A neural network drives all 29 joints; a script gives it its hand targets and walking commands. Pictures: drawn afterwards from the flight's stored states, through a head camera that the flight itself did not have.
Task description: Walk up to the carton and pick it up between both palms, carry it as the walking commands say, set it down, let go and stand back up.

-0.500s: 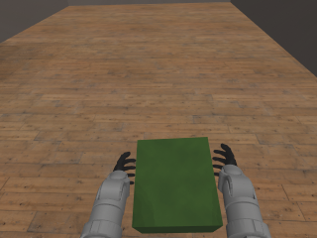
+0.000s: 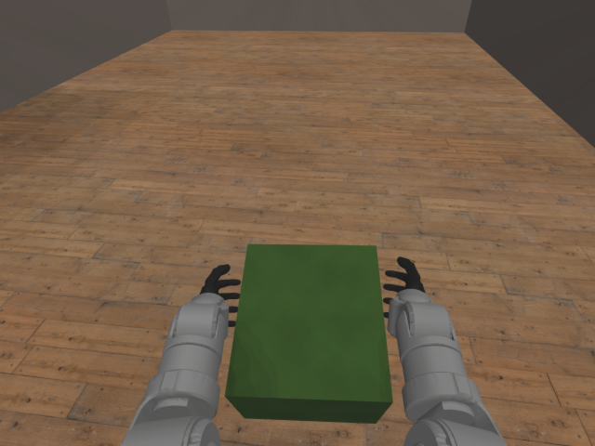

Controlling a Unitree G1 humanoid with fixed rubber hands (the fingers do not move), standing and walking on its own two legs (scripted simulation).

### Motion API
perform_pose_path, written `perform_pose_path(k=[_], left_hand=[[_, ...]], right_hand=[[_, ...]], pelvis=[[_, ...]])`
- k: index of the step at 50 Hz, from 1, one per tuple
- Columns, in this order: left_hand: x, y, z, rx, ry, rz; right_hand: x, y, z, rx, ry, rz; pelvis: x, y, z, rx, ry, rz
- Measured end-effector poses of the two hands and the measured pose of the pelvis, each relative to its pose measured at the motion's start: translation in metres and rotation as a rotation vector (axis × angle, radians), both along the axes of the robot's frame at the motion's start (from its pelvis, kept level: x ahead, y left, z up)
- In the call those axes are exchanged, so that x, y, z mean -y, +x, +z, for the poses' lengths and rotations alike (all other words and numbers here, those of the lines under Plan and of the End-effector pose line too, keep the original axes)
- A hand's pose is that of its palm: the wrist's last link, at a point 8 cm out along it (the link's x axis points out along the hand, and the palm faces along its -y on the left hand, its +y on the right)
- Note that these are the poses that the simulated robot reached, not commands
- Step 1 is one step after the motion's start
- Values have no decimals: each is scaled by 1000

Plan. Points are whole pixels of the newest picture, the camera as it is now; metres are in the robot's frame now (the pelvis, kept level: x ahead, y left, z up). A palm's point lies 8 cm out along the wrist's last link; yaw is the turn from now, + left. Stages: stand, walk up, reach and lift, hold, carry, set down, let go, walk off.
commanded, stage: reach and lift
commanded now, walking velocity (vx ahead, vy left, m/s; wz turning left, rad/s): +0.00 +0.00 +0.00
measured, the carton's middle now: (310, 332) +0.33 +0.00 -0.03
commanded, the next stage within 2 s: hold in 0.94 s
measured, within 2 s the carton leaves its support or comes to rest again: neither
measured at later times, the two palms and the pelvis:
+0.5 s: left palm (222, 311) +0.31 +0.13 +0.05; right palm (423, 305) +0.31 -0.16 +0.06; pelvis +0.01 +0.00 +0.00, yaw -2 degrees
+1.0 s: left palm (214, 323) +0.30 +0.15 +0.04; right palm (415, 309) +0.30 -0.15 +0.06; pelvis +0.01 +0.00 +0.00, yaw -1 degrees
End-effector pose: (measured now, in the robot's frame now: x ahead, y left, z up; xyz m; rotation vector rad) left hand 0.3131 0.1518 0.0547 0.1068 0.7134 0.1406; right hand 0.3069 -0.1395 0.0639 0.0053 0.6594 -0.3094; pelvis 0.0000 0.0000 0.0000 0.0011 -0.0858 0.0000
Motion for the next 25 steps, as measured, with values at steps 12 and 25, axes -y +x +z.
perform_pose_path(k=[12,25], left_hand=[[12,-5,-7,-27,-40,-59],[17,-1,-5,-3,-23,-2]], right_hand=[[17,-8,-7,-26,-7,-2],[18,-1,-2,-4,-15,-9]], pelvis=[[1,8,3,14,1,-2],[5,12,4,-22,8,-26]])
